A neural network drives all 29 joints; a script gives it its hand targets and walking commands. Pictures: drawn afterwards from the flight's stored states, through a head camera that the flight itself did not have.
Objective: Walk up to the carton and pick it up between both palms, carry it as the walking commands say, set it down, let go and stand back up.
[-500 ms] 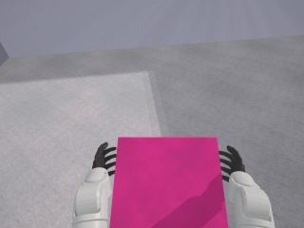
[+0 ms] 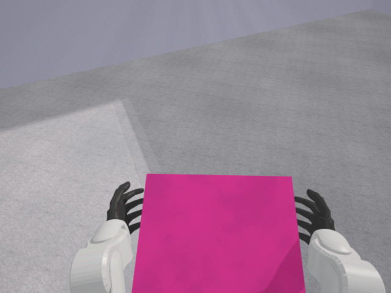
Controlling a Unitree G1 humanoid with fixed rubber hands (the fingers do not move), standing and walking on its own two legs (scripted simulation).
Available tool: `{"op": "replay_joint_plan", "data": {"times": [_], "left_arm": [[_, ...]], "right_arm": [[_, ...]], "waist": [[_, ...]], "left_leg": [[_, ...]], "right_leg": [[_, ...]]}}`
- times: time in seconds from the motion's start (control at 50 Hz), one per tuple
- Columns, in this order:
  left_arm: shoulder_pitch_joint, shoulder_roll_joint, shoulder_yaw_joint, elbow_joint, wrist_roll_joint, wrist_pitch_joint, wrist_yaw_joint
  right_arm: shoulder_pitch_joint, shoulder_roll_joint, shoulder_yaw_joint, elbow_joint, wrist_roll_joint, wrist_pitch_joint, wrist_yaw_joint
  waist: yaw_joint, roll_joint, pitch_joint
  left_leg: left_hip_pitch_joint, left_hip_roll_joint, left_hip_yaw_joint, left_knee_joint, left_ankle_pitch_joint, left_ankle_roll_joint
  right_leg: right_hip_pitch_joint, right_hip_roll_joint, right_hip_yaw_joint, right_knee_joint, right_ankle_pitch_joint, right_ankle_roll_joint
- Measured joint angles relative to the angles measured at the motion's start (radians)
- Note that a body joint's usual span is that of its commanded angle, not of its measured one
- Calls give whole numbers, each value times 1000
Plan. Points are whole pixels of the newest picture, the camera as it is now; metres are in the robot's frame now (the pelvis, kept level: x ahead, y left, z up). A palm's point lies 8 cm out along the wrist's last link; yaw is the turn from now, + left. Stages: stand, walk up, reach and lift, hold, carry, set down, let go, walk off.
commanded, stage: carry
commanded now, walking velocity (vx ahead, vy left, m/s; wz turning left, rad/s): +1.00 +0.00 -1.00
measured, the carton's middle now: (216, 240) +0.26 -0.01 +0.00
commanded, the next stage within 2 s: none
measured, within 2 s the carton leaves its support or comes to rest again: neither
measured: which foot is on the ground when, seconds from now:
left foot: down 0.00-0.08, up 0.10-0.42, down 0.44-0.80, up 0.82-1.00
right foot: up 0.00-0.02, down 0.04-0.46, up 0.48-0.74, down 0.76-1.00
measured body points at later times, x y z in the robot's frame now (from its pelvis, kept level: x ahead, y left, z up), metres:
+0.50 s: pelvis +0.37 -0.09 -0.02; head +0.37 -0.09 +0.43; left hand +0.68 -0.04 +0.06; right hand +0.52 -0.35 +0.06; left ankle +0.53 +0.03 -0.73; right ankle +0.12 -0.07 -0.66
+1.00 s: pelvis +0.68 -0.37 +0.00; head +0.72 -0.39 +0.45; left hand +0.98 -0.40 +0.04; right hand +0.75 -0.67 +0.05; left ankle +0.77 -0.27 -0.67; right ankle +0.59 -0.36 -0.73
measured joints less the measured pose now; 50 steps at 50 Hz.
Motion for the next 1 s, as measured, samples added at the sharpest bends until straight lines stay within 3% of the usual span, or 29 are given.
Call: {"op": "replay_joint_plan", "data": {"times": [0.04,0.08,0.14,0.2,0.3,0.38,0.44,0.46,0.48,0.52,0.56,0.64,0.7,0.74,0.78,0.82,0.86,0.9,0.94,1.0], "left_arm": [[-21,0,-7,-22,0,-3,4],[-40,0,-23,-5,7,-18,16],[-32,0,-32,18,18,-19,33],[-3,-1,-36,17,14,-11,51],[44,-3,-7,-39,-3,-21,42],[26,-2,7,-29,-21,-49,18],[25,-1,15,-12,-25,-68,3],[29,0,33,-4,-22,-73,-3],[33,3,54,4,-19,-75,-7],[34,9,78,14,-16,-63,-5],[27,-4,69,21,-11,-45,9],[-28,1,22,32,12,-11,10],[-61,0,-1,47,28,-15,-6],[-68,0,-14,59,36,-16,-14],[-74,-1,-22,69,47,-13,-15],[-72,-1,-23,95,52,-25,-10],[-51,0,-11,107,50,-35,2],[-21,0,2,93,36,-33,20],[4,-1,6,62,17,-30,40],[33,-2,16,-4,-6,-23,61]], "right_arm": [[-18,-2,-12,-22,5,-5,5],[-44,-4,-41,-2,9,-17,19],[-60,-5,-58,52,14,-22,31],[-48,-5,-55,88,14,-29,42],[-8,-1,-3,70,19,-70,30],[23,2,17,21,8,-95,10],[20,2,24,9,6,-87,-6],[2,1,37,37,7,-88,-13],[-21,-2,54,77,7,-91,-19],[-57,-4,68,133,7,-83,-24],[-44,-3,47,143,9,-83,-12],[-4,0,7,94,17,-85,-6],[-6,-1,-17,44,17,-64,-12],[-6,-1,-28,21,12,-40,-13],[-11,-2,-32,17,6,-22,-12],[-35,-4,-42,47,4,-14,-8],[-71,-6,-42,100,3,-9,-4],[-97,-7,-35,132,3,-4,0],[-95,-6,-25,138,1,-15,12],[-57,-4,4,129,0,-67,30]], "waist": [[1,-11,2],[17,1,4],[42,-51,-8],[55,-60,2],[95,-30,27],[74,-32,25],[57,-61,-3],[52,-78,-11],[45,-96,-13],[36,-113,4],[8,-105,8],[-46,-79,18],[-73,-35,30],[-76,2,19],[-58,22,2],[-11,28,-4],[31,-10,3],[55,-30,30],[83,-35,67],[138,-63,91]], "left_leg": [[9,47,4,87,-69,-32],[-59,110,-54,318,-46,-22],[-259,-4,-221,711,-146,-5],[-453,-85,-250,841,-166,-4],[-632,-105,-255,578,-24,0],[-636,-105,-236,291,150,12],[-542,-121,-191,128,198,30],[-517,-117,-177,133,308,45],[-498,-99,-145,173,327,53],[-414,-53,-85,218,203,50],[-317,-24,-57,185,173,25],[-138,10,-2,102,77,-10],[-27,39,30,71,15,-44],[36,75,35,85,-48,-73],[69,124,23,180,-118,-92],[3,160,-74,432,-82,-76],[-148,70,-204,733,-158,-67],[-309,-8,-253,909,-174,-55],[-445,-60,-260,916,-157,-37],[-559,-105,-240,669,-137,-21]], "right_leg": [[37,43,-11,-44,39,-28],[45,92,-16,11,23,-65],[75,98,49,16,-63,-84],[170,105,108,-95,-55,-82],[353,125,259,-244,-64,-82],[494,109,346,-283,-144,-81],[519,95,374,-137,-247,-84],[469,88,358,17,-227,-75],[394,81,331,206,-184,-58],[249,81,263,509,-140,-40],[138,70,160,594,-129,-23],[-13,14,40,368,-124,0],[-65,-7,13,148,-45,-5],[-70,7,-5,80,-3,-14],[-40,47,-12,51,77,-44],[-34,87,-8,153,19,-80],[-19,100,32,187,-93,-94],[36,115,61,117,-43,-102],[116,140,100,26,-75,-93],[230,161,197,-115,-63,-71]]}}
